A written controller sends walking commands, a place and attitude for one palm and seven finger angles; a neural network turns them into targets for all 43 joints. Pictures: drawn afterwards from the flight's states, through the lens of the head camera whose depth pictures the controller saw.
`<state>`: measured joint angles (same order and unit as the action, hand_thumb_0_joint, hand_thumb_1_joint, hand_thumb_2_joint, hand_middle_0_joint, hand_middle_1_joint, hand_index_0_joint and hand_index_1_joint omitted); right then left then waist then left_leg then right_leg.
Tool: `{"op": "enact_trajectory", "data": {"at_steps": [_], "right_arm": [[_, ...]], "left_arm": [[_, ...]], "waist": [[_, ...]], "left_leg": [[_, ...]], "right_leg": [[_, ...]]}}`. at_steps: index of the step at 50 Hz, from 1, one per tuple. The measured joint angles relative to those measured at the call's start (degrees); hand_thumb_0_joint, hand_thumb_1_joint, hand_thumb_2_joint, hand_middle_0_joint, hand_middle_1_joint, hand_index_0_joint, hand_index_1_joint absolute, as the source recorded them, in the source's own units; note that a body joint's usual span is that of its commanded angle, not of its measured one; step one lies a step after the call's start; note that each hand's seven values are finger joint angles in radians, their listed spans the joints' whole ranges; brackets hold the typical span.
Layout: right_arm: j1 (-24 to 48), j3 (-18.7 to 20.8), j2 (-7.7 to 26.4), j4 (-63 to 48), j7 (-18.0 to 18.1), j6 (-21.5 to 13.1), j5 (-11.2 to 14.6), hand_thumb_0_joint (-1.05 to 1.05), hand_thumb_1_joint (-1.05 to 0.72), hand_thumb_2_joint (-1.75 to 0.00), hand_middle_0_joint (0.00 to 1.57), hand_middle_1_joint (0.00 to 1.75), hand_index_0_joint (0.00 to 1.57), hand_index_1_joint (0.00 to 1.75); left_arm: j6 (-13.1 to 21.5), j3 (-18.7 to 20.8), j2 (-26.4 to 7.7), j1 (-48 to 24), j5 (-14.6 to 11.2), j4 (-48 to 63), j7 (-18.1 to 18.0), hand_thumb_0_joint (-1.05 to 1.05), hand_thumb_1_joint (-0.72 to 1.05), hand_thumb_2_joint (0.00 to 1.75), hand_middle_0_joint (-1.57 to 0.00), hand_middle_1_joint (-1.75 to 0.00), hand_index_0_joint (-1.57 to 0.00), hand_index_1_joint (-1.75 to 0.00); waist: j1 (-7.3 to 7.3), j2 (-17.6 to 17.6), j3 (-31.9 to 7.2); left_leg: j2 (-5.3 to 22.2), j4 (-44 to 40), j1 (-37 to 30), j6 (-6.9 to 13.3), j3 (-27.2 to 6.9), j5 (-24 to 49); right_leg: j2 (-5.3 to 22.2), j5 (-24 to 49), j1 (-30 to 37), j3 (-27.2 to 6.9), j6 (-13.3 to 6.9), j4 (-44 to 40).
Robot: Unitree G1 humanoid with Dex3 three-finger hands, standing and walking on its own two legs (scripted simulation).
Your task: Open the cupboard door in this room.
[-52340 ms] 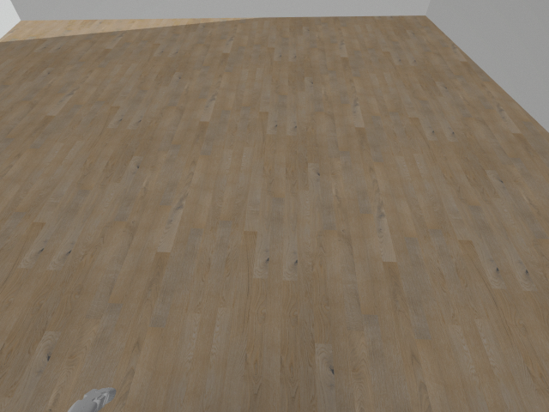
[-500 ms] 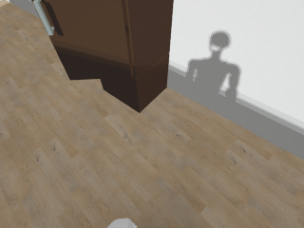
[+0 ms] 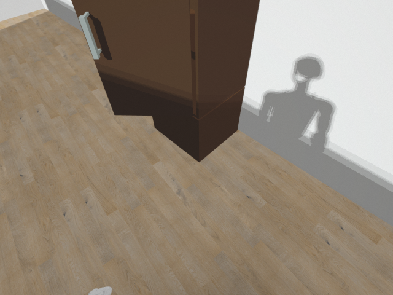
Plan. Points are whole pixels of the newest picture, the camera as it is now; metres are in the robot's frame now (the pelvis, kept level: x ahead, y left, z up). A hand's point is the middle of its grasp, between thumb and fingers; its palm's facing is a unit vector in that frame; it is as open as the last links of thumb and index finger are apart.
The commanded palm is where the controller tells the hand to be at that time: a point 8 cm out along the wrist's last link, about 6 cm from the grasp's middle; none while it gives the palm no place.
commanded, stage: take the last steps up to it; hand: left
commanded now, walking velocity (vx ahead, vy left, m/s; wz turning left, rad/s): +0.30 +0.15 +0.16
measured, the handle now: (91, 36) +0.95 +0.43 +0.06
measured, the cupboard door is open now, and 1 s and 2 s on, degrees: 42 42 42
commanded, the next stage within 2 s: come to a stop and stand still in 0.86 s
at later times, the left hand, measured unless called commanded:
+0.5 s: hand out of the picture +0.06 +0.26 -0.19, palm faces +0.20 -0.96 -0.17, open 7.4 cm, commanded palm none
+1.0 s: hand (108, 179) +0.46 +0.30 -0.16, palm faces +0.03 -0.98 -0.20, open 7.4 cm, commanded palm none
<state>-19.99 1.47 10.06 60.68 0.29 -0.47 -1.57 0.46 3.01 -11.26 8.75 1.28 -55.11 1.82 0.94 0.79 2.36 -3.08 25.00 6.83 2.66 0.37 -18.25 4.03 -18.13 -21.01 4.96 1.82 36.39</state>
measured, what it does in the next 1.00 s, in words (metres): walks ahead: right foot, then left foot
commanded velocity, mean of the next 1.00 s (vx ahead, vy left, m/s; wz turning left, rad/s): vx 0.22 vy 0.10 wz -0.03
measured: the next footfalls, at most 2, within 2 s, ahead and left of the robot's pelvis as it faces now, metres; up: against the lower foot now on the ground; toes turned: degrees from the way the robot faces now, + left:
right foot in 0.02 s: +0.09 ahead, -0.12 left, +0.00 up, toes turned -6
left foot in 0.44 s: +0.26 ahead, +0.21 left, +0.00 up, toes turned +13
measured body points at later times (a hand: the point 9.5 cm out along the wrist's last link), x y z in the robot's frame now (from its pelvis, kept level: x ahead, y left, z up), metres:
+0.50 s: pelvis +0.16 +0.10 -0.02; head +0.19 +0.12 +0.43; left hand +0.05 +0.31 -0.17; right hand +0.31 -0.13 -0.15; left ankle +0.22 +0.20 -0.74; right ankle +0.06 -0.09 -0.69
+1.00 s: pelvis +0.34 +0.12 -0.01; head +0.37 +0.11 +0.44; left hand +0.45 +0.35 -0.14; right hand +0.27 -0.09 -0.17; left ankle +0.23 +0.21 -0.69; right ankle +0.39 +0.03 -0.74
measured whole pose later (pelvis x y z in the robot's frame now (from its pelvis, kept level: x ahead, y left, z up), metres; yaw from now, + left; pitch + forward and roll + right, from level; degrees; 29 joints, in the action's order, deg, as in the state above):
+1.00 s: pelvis +0.34 +0.12 -0.01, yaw +3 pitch -1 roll +1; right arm -22.5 1.1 8.7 65.0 0.6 -0.5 -1.1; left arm 3.3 2.2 -8.7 6.1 0.9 -55.3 0.4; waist 2.5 1.3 4.5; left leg 0.3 51.0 13.0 0.3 6.3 -30.0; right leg 2.0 -14.8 -19.1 7.1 -3.2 34.3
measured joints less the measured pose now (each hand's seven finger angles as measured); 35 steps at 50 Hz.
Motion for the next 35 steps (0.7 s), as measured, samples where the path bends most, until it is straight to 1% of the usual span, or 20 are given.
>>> {"op": "enact_trajectory", "data": {"at_steps": [1, 2, 3, 4, 6, 7, 9, 12, 15, 19, 21, 22, 23, 25, 26, 27, 28, 29, 31, 35], "right_arm": [[-0.8, 0.0, -0.1, 0.2, -0.1, 0.0, 0.2, 0.00, -0.90, -0.90, 0.21, 0.30, 0.20, 0.30], [-0.9, 0.2, 0.0, 0.6, -0.2, 0.3, 0.4, 0.00, -0.90, -0.90, 0.21, 0.30, 0.20, 0.30], [-0.6, 0.4, 0.4, 1.2, -0.3, 0.8, 0.4, 0.00, -0.90, -0.90, 0.21, 0.30, 0.20, 0.30], [-0.3, 0.6, 0.8, 1.4, -0.5, 1.3, 0.2, 0.00, -0.90, -0.90, 0.21, 0.30, 0.20, 0.30], [0.6, 1.1, 1.5, 1.8, -0.8, 1.9, 0.0, 0.00, -0.90, -0.90, 0.20, 0.30, 0.20, 0.30], [1.4, 1.3, 1.8, 1.7, -1.0, 2.2, -0.2, 0.00, -0.90, -0.90, 0.20, 0.30, 0.20, 0.30], [3.0, 1.7, 2.0, 1.0, -1.3, 2.4, -0.2, 0.00, -0.91, -0.90, 0.20, 0.30, 0.20, 0.30], [5.3, 2.1, 2.2, -0.5, -1.8, 2.2, -0.2, 0.00, -0.91, -0.90, 0.20, 0.30, 0.20, 0.30], [7.7, 2.3, 2.5, -1.7, -2.3, 1.9, -0.1, 0.00, -0.91, -0.90, 0.20, 0.30, 0.20, 0.30], [10.6, 2.0, 2.7, -3.1, -2.9, 1.3, 0.0, 0.00, -0.91, -0.90, 0.20, 0.30, 0.20, 0.30], [11.5, 1.6, 2.6, -3.9, -2.9, 0.4, 0.0, 0.00, -0.91, -0.90, 0.20, 0.30, 0.20, 0.30], [11.8, 1.4, 2.8, -4.6, -2.9, -0.4, -0.1, 0.00, -0.91, -0.90, 0.20, 0.30, 0.20, 0.30], [12.3, 1.5, 2.4, -5.0, -2.4, -1.2, -0.3, 0.00, -0.91, -0.90, 0.20, 0.30, 0.20, 0.30], [12.8, 1.1, 1.2, -5.6, -1.4, -2.0, -0.4, 0.00, -0.91, -0.90, 0.20, 0.30, 0.20, 0.30], [12.5, 0.8, 0.6, -5.7, -1.0, -2.1, -0.5, 0.00, -0.91, -0.90, 0.20, 0.30, 0.20, 0.30], [12.1, 0.5, 0.1, -5.7, -0.7, -2.2, -0.4, 0.00, -0.91, -0.90, 0.20, 0.30, 0.20, 0.30], [11.5, 0.3, -0.4, -5.5, -0.4, -2.2, -0.4, 0.00, -0.91, -0.90, 0.20, 0.30, 0.20, 0.30], [10.7, 0.0, -0.9, -5.2, -0.1, -2.4, -0.4, 0.00, -0.91, -0.90, 0.20, 0.30, 0.20, 0.30], [9.2, 0.8, -0.9, -4.6, 0.9, -2.9, 0.1, -0.01, -0.93, -0.90, 0.20, 0.30, 0.20, 0.30], [5.6, 0.7, 0.0, -2.4, 0.9, -3.1, -0.1, -0.02, -0.94, -0.90, 0.21, 0.30, 0.20, 0.30]], "left_arm": [[0.7, 0.0, -0.1, 0.0, 0.1, 0.5, 0.0, 0.01, 0.91, 0.90, -0.19, -0.29, -0.20, -0.30], [1.5, 0.1, 0.2, -0.2, 0.2, 0.6, -0.1, 0.01, 0.90, 0.90, -0.20, -0.29, -0.20, -0.30], [2.0, 0.1, 0.8, -0.4, 0.1, 0.5, -0.4, 0.01, 0.90, 0.90, -0.20, -0.29, -0.20, -0.30], [2.2, 0.0, 1.4, -0.2, -0.1, 0.4, -0.7, 0.00, 0.90, 0.90, -0.20, -0.29, -0.20, -0.30], [2.4, -0.2, 2.4, 1.2, -0.1, 0.1, -1.2, 0.00, 0.90, 0.90, -0.20, -0.29, -0.20, -0.30], [2.6, -0.2, 2.8, 2.2, -0.2, -0.3, -1.5, 0.00, 0.90, 0.90, -0.20, -0.29, -0.20, -0.30], [3.0, 0.4, 2.9, 4.3, -0.5, -1.3, -2.2, 0.00, 0.92, 0.90, -0.20, -0.29, -0.20, -0.30], [3.4, 0.5, 2.0, 7.1, -0.4, -3.5, -2.1, 0.00, 0.94, 0.90, -0.20, -0.29, -0.20, -0.30], [3.5, 0.1, 1.6, 9.7, -0.1, -5.7, -1.7, 0.00, 0.93, 0.90, -0.20, -0.29, -0.20, -0.30], [3.0, 0.0, 1.4, 12.8, 0.3, -7.9, -1.5, 0.00, 0.92, 0.90, -0.20, -0.29, -0.20, -0.30], [2.4, 0.1, 1.3, 14.5, 0.3, -8.9, -1.4, 0.00, 0.92, 0.90, -0.20, -0.29, -0.20, -0.30], [2.1, 0.2, 1.3, 15.5, 0.2, -9.2, -1.3, 0.00, 0.91, 0.90, -0.20, -0.29, -0.20, -0.30], [1.4, 0.2, 1.1, 15.5, 0.1, -9.6, -1.2, 0.00, 0.91, 0.90, -0.20, -0.29, -0.20, -0.30], [0.0, 0.2, 0.5, 14.2, -0.1, -10.0, -1.3, 0.01, 0.91, 0.90, -0.20, -0.29, -0.20, -0.30], [-0.3, 0.3, 0.3, 13.3, -0.1, -9.9, -1.4, 0.01, 0.91, 0.90, -0.20, -0.29, -0.20, -0.30], [-0.5, 0.3, 0.2, 12.3, -0.1, -9.7, -1.4, 0.01, 0.91, 0.90, -0.20, -0.29, -0.20, -0.30], [-0.5, 0.4, 0.1, 11.1, 0.0, -9.2, -1.3, 0.01, 0.91, 0.90, -0.20, -0.29, -0.20, -0.30], [-0.4, 0.5, 0.1, 9.9, 0.1, -8.6, -1.2, 0.01, 0.91, 0.90, -0.20, -0.29, -0.20, -0.30], [-0.1, 0.6, 0.4, 7.8, 0.1, -7.0, -1.1, 0.01, 0.91, 0.90, -0.19, -0.29, -0.20, -0.30], [0.1, 0.6, 1.0, 3.5, 0.1, -4.0, -0.9, 0.01, 0.91, 0.90, -0.19, -0.29, -0.20, -0.30]], "waist": [[0.02, -0.3, -0.3], [-0.17, -0.1, -0.1], [0.01, 0.7, 0.4], [0.32, 1.4, 0.7], [0.22, 1.7, 0.5], [0.09, 1.5, 0.4], [-0.16, 0.8, 0.1], [-0.59, -0.5, -0.1], [-1.63, -1.3, 0.2], [-3.70, -1.9, 0.6], [-4.41, -2.3, 0.6], [-4.43, -1.9, 0.4], [-4.03, -2.3, 0.8], [-4.05, -3.2, 1.8], [-4.02, -3.3, 1.9], [-3.91, -3.4, 1.8], [-3.78, -3.3, 1.8], [-3.66, -3.3, 1.7], [-3.27, -3.2, 1.2], [-2.34, -2.6, 0.2]], "left_leg": [[-0.4, 3.0, 0.9, -0.2, -0.1, -2.0], [-0.3, 8.9, 2.8, -0.5, 0.0, -5.5], [0.1, 16.3, 5.4, -0.8, -0.3, -8.4], [0.6, 23.2, 8.2, -1.2, -0.5, -9.2], [2.0, 32.6, 13.7, -2.0, 0.3, -6.8], [3.0, 35.2, 16.1, -2.5, 0.7, -4.5], [5.0, 36.6, 20.1, -3.6, 1.0, -0.2], [7.4, 32.2, 23.6, -5.0, 1.6, 4.5], [8.4, 24.2, 24.2, -5.5, 2.6, 6.9], [7.7, 13.2, 21.3, -4.9, 4.3, 6.5], [6.7, 7.6, 17.8, -4.1, 5.5, 6.0], [6.5, 5.4, 16.2, -3.2, 5.7, 7.4], [6.0, 7.6, 16.9, -2.0, 5.9, 8.9], [5.2, 10.8, 16.3, -0.3, 6.9, 6.1], [4.9, 10.5, 15.3, 0.2, 7.4, 5.0], [4.5, 9.4, 14.1, 0.5, 7.8, 4.5], [4.1, 7.8, 12.7, 0.4, 8.2, 4.7], [3.7, 5.9, 11.2, 0.5, 8.5, 5.1], [2.5, 2.0, 8.2, 1.2, 9.3, 5.8], [0.7, -4.6, 2.9, 1.9, 10.1, 6.6]], "right_leg": [[0.0, 0.6, 2.2, 0.0, -0.6, -4.0], [0.1, 4.0, 2.3, 0.2, -1.3, -3.9], [0.0, 3.9, 2.7, 1.1, -2.0, -2.4], [0.0, 2.9, 3.8, 2.1, -2.4, -2.2], [0.4, 1.9, 6.4, 3.3, -2.3, -4.3], [0.5, 2.1, 7.7, 3.5, -2.1, -6.0], [0.9, 3.2, 10.3, 3.8, -1.4, -9.9], [1.7, 4.2, 13.8, 4.4, -0.8, -14.7], [2.9, 3.9, 16.4, 5.0, 0.6, -17.2], [4.8, 1.0, 18.8, 5.4, 3.2, -16.5], [6.0, -2.0, 19.1, 5.2, 4.6, -13.3], [6.5, -4.4, 18.0, 5.0, 4.1, -9.2], [7.1, -7.9, 15.5, 3.8, 2.9, -1.9], [6.1, -11.4, 8.6, -0.4, 0.2, 15.6], [5.3, -10.8, 5.0, -1.2, -0.7, 22.6], [4.6, -9.2, 1.7, -1.4, -1.3, 27.8], [4.1, -7.2, -1.2, -1.2, -1.7, 30.9], [3.7, -5.3, -3.6, -0.9, -1.8, 32.5], [3.2, -2.1, -7.7, -0.6, -1.9, 32.5], [2.6, 2.7, -11.7, -0.1, -1.5, 25.8]]}}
